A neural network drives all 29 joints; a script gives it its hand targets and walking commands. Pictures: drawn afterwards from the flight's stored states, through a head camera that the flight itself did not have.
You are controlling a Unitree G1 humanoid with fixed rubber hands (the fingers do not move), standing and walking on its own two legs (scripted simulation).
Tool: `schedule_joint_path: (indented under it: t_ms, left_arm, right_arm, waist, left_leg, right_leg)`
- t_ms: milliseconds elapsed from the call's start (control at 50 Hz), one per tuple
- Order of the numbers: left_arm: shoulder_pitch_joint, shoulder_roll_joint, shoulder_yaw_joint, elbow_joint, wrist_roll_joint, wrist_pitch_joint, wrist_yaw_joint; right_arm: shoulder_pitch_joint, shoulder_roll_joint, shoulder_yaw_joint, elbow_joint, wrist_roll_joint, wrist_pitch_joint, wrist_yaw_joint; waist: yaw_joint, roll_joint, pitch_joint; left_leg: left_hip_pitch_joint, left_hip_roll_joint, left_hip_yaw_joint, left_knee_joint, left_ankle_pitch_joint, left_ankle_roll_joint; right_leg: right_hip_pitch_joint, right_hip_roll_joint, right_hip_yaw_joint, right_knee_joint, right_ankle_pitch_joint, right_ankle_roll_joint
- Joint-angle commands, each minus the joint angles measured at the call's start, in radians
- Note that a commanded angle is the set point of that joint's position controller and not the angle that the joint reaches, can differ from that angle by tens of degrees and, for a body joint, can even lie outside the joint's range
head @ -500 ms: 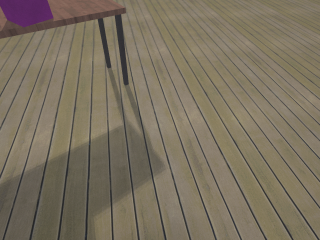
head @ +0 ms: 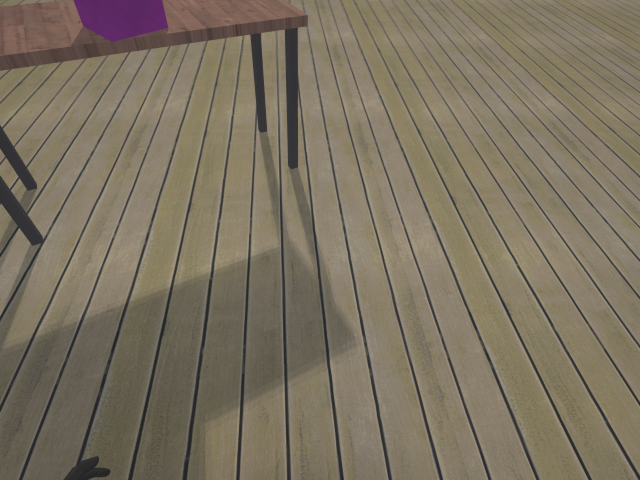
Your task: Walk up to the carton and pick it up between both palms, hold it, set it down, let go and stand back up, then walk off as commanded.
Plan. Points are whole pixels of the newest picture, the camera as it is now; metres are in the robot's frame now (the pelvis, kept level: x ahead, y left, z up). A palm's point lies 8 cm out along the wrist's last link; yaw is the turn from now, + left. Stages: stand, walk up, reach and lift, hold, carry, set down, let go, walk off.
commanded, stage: walk up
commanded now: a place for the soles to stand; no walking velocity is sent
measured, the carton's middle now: out of the picture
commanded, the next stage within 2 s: none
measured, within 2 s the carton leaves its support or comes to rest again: neither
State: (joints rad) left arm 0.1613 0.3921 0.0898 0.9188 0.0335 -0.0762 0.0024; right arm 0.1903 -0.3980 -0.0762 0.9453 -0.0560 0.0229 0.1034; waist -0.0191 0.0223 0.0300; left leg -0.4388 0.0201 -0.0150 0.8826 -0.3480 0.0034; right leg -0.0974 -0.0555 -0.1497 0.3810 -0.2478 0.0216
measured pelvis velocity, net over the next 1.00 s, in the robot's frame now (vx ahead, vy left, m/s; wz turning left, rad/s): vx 0.37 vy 0.16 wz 0.47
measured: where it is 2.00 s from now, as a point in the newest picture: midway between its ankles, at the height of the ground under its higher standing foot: (237, 335)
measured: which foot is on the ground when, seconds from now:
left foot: up 0.00-0.12, down 0.14-0.64, up 0.66-0.96, down 0.98-1.00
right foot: down 0.00-0.16, up 0.18-0.58, down 0.60-1.00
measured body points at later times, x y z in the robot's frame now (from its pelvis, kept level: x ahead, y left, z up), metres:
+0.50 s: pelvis +0.16 +0.10 -0.02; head +0.15 +0.11 +0.43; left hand +0.19 +0.44 -0.12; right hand +0.29 -0.21 -0.10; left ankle +0.13 +0.18 -0.74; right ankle +0.30 +0.00 -0.72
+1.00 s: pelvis +0.37 +0.16 -0.02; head +0.37 +0.18 +0.43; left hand +0.26 +0.50 -0.12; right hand +0.64 -0.08 -0.10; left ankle +0.40 +0.30 -0.74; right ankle +0.37 +0.01 -0.74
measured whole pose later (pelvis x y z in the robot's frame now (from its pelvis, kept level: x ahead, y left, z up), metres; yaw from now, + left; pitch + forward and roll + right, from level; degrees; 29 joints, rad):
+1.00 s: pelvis +0.37 +0.16 -0.02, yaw +27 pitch -2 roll -2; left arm 0.35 0.49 0.08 0.77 0.03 -0.08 -0.06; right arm 0.22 -0.47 -0.08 0.83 -0.01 -0.09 0.09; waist 0.06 0.01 0.04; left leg -0.43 0.07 0.06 0.66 -0.19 0.02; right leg -0.14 -0.16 -0.28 0.65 -0.44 0.03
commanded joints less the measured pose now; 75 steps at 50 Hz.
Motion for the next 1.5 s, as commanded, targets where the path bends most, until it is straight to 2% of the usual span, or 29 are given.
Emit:
schedule_joint_path:
  t_ms: [0,80,120,140,160,180,200,240,300,460,580,600,620,640,680,780,860,920,960,1000,1020,1060,1260,1340,1360,1380,1400,1440,1480]
  left_arm:
    - [-0.119,0.314,0.088,-0.131,0.020,-0.023,0.005]
    - [-0.097,0.338,0.087,-0.141,0.033,-0.011,-0.028]
    - [-0.064,0.296,0.064,-0.154,0.031,0.004,-0.034]
    - [-0.091,0.231,0.045,-0.162,0.038,0.003,-0.046]
    - [-0.070,0.157,0.018,-0.213,-0.015,-0.002,-0.043]
    - [-0.095,0.217,0.016,-0.214,-0.011,-0.007,-0.054]
    - [-0.049,0.288,0.040,-0.198,-0.023,-0.007,-0.054]
    - [0.039,0.330,0.045,-0.132,-0.017,0.004,-0.045]
    - [0.086,0.326,0.047,-0.129,-0.014,-0.002,-0.048]
    - [0.015,0.272,0.049,-0.171,-0.012,-0.014,-0.072]
    - [0.147,0.264,0.070,-0.170,-0.017,-0.049,-0.060]
    - [0.252,0.304,0.079,-0.163,-0.012,-0.062,-0.051]
    - [0.330,0.381,0.091,-0.149,-0.014,-0.073,-0.045]
    - [0.274,0.390,0.081,-0.177,-0.031,-0.061,-0.037]
    - [0.238,0.332,0.061,-0.183,-0.034,-0.052,-0.035]
    - [0.111,0.331,0.078,-0.214,-0.016,-0.049,-0.045]
    - [0.141,0.323,0.063,-0.226,-0.011,-0.041,-0.055]
    - [0.049,0.340,0.040,-0.242,-0.004,-0.024,-0.064]
    - [0.060,0.257,0.012,-0.251,-0.013,-0.012,-0.060]
    - [0.089,0.209,-0.002,-0.266,-0.036,-0.011,-0.056]
    - [0.066,0.308,0.014,-0.238,-0.031,-0.003,-0.045]
    - [0.106,0.287,0.014,-0.219,-0.045,-0.010,-0.032]
    - [0.036,0.248,0.039,-0.239,-0.017,0.012,-0.081]
    - [0.137,0.265,0.064,-0.166,-0.015,-0.003,-0.085]
    - [0.258,0.323,0.086,-0.141,-0.009,-0.010,-0.075]
    - [0.357,0.421,0.107,-0.142,-0.001,-0.018,-0.056]
    - [0.282,0.400,0.086,-0.162,-0.023,-0.018,-0.053]
    - [0.166,0.345,0.064,-0.173,-0.032,-0.021,-0.047]
    - [0.110,0.304,0.054,-0.185,-0.036,-0.022,-0.038]
  right_arm:
    - [-0.031,-0.227,-0.066,-0.166,0.032,-0.027,0.050]
    - [-0.050,-0.185,-0.058,-0.156,0.036,-0.030,0.054]
    - [0.073,-0.253,-0.088,-0.108,0.019,-0.048,0.035]
    - [0.234,-0.315,-0.120,-0.081,0.025,-0.049,0.017]
    - [0.280,-0.426,-0.135,-0.106,0.018,-0.057,-0.007]
    - [0.212,-0.494,-0.129,-0.141,0.063,-0.065,-0.005]
    - [0.109,-0.443,-0.119,-0.165,0.070,-0.069,-0.012]
    - [0.057,-0.350,-0.087,-0.180,0.055,-0.082,-0.036]
    - [0.025,-0.309,-0.067,-0.198,0.047,-0.095,-0.033]
    - [0.137,-0.295,-0.066,-0.208,0.048,-0.114,-0.052]
    - [0.091,-0.278,-0.047,-0.236,0.039,-0.130,-0.056]
    - [0.104,-0.224,-0.040,-0.260,0.043,-0.135,-0.053]
    - [0.194,-0.178,-0.031,-0.251,0.055,-0.134,-0.047]
    - [0.174,-0.262,-0.038,-0.208,0.049,-0.116,-0.064]
    - [0.109,-0.250,-0.034,-0.189,0.050,-0.127,-0.064]
    - [0.129,-0.241,-0.026,-0.173,0.068,-0.116,-0.026]
    - [0.028,-0.202,-0.034,-0.182,0.041,-0.112,-0.019]
    - [0.076,-0.238,-0.055,-0.164,0.050,-0.117,-0.018]
    - [0.201,-0.315,-0.084,-0.104,0.042,-0.137,-0.033]
    - [0.318,-0.430,-0.109,-0.135,0.050,-0.140,-0.069]
    - [0.275,-0.404,-0.107,-0.142,0.075,-0.139,-0.078]
    - [0.237,-0.361,-0.080,-0.165,0.074,-0.140,-0.097]
    - [0.077,-0.376,-0.078,-0.218,0.034,-0.160,-0.095]
    - [0.094,-0.317,-0.058,-0.232,0.052,-0.150,-0.095]
    - [0.108,-0.264,-0.043,-0.224,0.055,-0.148,-0.089]
    - [0.134,-0.201,-0.023,-0.225,0.060,-0.150,-0.094]
    - [0.118,-0.276,-0.032,-0.223,0.055,-0.145,-0.108]
    - [0.114,-0.304,-0.033,-0.193,0.066,-0.149,-0.105]
    - [0.116,-0.269,-0.024,-0.186,0.065,-0.152,-0.097]
  waist:
    - [-0.015,-0.159,0.012]
    - [0.012,-0.229,0.022]
    - [-0.050,-0.007,-0.004]
    - [-0.155,0.139,-0.025]
    - [-0.142,0.452,0.009]
    - [-0.120,0.322,0.013]
    - [-0.052,0.131,0.062]
    - [-0.017,0.089,0.008]
    - [0.024,0.198,0.037]
    - [-0.024,0.068,0.061]
    - [0.102,-0.023,-0.011]
    - [0.138,-0.202,-0.019]
    - [0.144,-0.433,-0.094]
    - [0.130,-0.282,-0.068]
    - [0.099,-0.007,0.060]
    - [0.050,-0.309,-0.006]
    - [0.073,-0.135,0.079]
    - [0.009,-0.237,-0.025]
    - [-0.076,0.047,-0.037]
    - [-0.124,0.295,-0.087]
    - [-0.099,0.092,-0.084]
    - [-0.057,0.106,-0.104]
    - [0.010,0.230,-0.005]
    - [0.084,0.054,0.002]
    - [0.148,-0.105,-0.107]
    - [0.199,-0.385,-0.165]
    - [0.165,-0.298,-0.125]
    - [0.085,-0.085,0.008]
    - [0.054,-0.160,0.065]
  left_leg:
    - [-0.130,0.175,-0.085,-0.018,0.023,-0.019]
    - [0.092,0.081,0.154,-0.210,0.040,0.002]
    - [0.321,-0.003,0.185,-0.221,-0.063,0.035]
    - [0.495,0.015,0.034,-0.267,-0.105,0.078]
    - [0.473,0.272,-0.561,-0.702,-0.552,0.206]
    - [0.333,0.373,-0.948,-0.908,-0.716,0.260]
    - [0.298,0.386,-0.839,-0.867,-0.693,0.246]
    - [0.275,0.312,-0.579,-0.723,-0.485,0.196]
    - [0.134,0.229,-0.355,-0.673,-0.280,0.223]
    - [0.206,0.240,-0.338,-0.669,-0.193,0.215]
    - [0.022,0.178,-0.224,-0.370,0.251,0.157]
    - [-0.086,0.068,-0.147,-0.105,0.253,0.110]
    - [-0.227,-0.123,0.004,0.202,-0.031,0.045]
    - [-0.272,-0.060,-0.074,0.311,-0.175,0.044]
    - [-0.296,0.026,-0.106,0.345,-0.040,0.040]
    - [-0.115,0.091,-0.028,0.008,-0.039,-0.015]
    - [-0.079,0.055,0.060,-0.162,0.051,0.002]
    - [0.142,0.037,0.121,-0.233,0.062,0.013]
    - [0.401,-0.015,0.113,-0.359,0.072,0.053]
    - [0.583,0.334,-0.664,-0.574,-0.094,0.216]
    - [0.529,0.385,-0.655,-0.571,0.056,0.246]
    - [0.543,0.348,-0.445,-0.482,0.416,0.268]
    - [0.199,0.303,-0.206,-0.490,0.181,0.246]
    - [-0.104,0.208,-0.087,-0.336,0.139,0.157]
    - [-0.169,0.107,0.030,-0.006,0.215,0.115]
    - [-0.343,-0.048,0.145,0.378,0.063,0.057]
    - [-0.405,-0.041,0.004,0.440,-0.186,0.056]
    - [-0.339,0.024,-0.079,0.464,-0.078,0.052]
    - [-0.271,0.105,-0.057,0.274,-0.080,0.027]
  right_leg:
    - [0.017,-0.334,0.212,-0.233,-0.229,-0.214]
    - [-0.133,-0.248,0.005,-0.130,-0.300,-0.196]
    - [-0.317,-0.222,-0.030,0.125,-0.473,-0.169]
    - [-0.473,-0.157,-0.045,0.445,-0.324,-0.133]
    - [-0.703,0.052,-0.137,0.789,-0.364,-0.060]
    - [-0.660,0.023,0.133,0.887,-0.351,-0.082]
    - [-0.645,-0.039,0.175,0.887,-0.263,-0.075]
    - [-0.575,-0.094,0.178,0.828,-0.151,-0.070]
    - [-0.452,-0.078,0.178,0.653,-0.169,-0.045]
    - [-0.493,-0.065,0.130,0.373,0.026,-0.040]
    - [-0.059,0.015,0.102,0.245,0.081,-0.083]
    - [0.073,-0.084,0.290,0.049,-0.193,-0.136]
    - [0.217,-0.335,0.731,-0.156,-0.443,-0.178]
    - [0.177,-0.441,0.858,-0.181,-0.524,-0.251]
    - [0.038,-0.421,0.673,-0.175,-0.365,-0.275]
    - [-0.045,-0.272,0.198,-0.164,-0.197,-0.231]
    - [-0.131,-0.305,0.170,-0.146,-0.147,-0.234]
    - [-0.203,-0.281,0.043,-0.069,-0.305,-0.210]
    - [-0.348,-0.170,-0.058,0.251,-0.051,-0.154]
    - [-0.702,0.015,0.019,0.763,-0.244,-0.065]
    - [-0.681,-0.057,0.125,0.852,-0.232,-0.054]
    - [-0.696,-0.075,0.166,0.900,-0.209,-0.064]
    - [-0.427,-0.086,0.149,0.415,-0.089,-0.065]
    - [-0.005,0.022,0.071,0.266,-0.014,-0.094]
    - [0.208,-0.014,0.163,0.201,-0.132,-0.126]
    - [0.275,-0.272,0.656,-0.039,-0.457,-0.243]
    - [0.188,-0.389,0.888,-0.151,-0.575,-0.323]
    - [0.011,-0.369,0.726,-0.130,-0.298,-0.291]
    - [-0.097,-0.314,0.447,-0.083,-0.049,-0.297]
